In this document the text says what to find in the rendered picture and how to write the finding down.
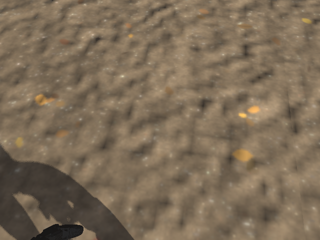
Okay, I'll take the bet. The robot left hand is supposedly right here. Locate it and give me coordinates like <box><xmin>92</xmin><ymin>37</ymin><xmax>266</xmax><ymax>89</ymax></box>
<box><xmin>31</xmin><ymin>224</ymin><xmax>84</xmax><ymax>240</ymax></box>

